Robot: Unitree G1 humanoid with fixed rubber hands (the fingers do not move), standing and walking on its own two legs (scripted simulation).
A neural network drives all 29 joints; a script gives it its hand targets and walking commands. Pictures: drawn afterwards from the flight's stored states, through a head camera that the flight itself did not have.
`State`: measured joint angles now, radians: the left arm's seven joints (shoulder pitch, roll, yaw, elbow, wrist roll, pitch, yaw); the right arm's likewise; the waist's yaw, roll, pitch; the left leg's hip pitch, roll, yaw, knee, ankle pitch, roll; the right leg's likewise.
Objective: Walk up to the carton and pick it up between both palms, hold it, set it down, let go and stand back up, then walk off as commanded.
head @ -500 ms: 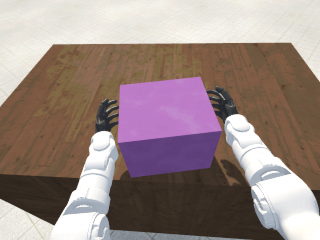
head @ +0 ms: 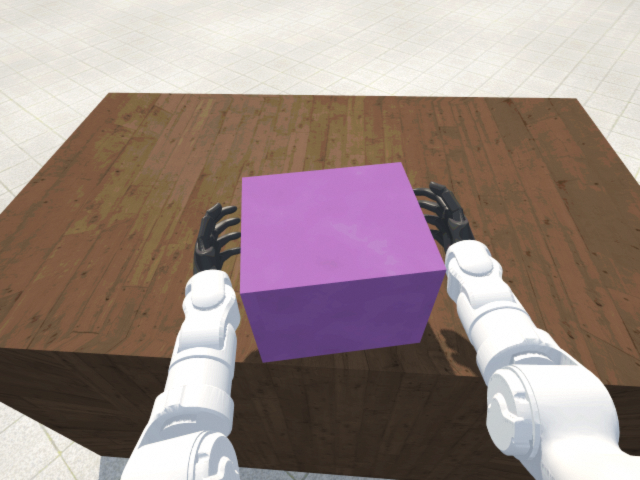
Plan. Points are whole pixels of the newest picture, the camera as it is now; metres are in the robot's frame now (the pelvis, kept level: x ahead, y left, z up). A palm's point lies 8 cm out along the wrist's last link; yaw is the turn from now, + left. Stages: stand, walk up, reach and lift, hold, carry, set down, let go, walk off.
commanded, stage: reach and lift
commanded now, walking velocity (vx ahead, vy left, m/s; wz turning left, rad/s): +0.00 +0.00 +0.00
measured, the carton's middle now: (332, 261) +0.43 +0.04 +0.03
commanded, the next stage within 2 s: none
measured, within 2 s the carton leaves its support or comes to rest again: leaves its support in 0.58 s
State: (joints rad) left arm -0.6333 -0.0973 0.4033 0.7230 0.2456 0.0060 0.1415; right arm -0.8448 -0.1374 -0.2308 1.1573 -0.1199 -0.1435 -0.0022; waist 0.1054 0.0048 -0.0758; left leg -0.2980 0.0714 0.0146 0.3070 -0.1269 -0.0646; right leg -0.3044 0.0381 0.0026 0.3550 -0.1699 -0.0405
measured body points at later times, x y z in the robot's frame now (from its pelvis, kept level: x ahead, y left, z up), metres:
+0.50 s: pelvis -0.01 +0.00 +0.00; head +0.01 +0.00 +0.45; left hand +0.37 +0.20 +0.08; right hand +0.43 -0.12 +0.08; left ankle +0.01 +0.16 -0.75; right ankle +0.00 -0.09 -0.75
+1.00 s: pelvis -0.02 +0.00 +0.00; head -0.04 +0.02 +0.45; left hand +0.35 +0.20 +0.12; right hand +0.40 -0.12 +0.12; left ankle +0.01 +0.16 -0.75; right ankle +0.00 -0.09 -0.75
